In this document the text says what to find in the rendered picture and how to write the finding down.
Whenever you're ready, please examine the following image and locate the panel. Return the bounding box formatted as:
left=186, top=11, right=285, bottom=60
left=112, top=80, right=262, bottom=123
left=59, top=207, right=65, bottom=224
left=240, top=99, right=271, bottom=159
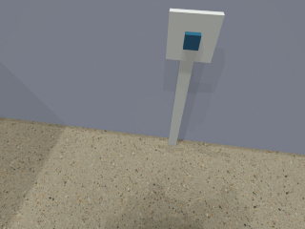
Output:
left=166, top=9, right=225, bottom=146

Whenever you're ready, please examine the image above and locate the button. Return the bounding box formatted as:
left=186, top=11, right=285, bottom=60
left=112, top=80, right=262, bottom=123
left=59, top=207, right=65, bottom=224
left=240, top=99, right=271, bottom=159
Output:
left=183, top=31, right=202, bottom=51

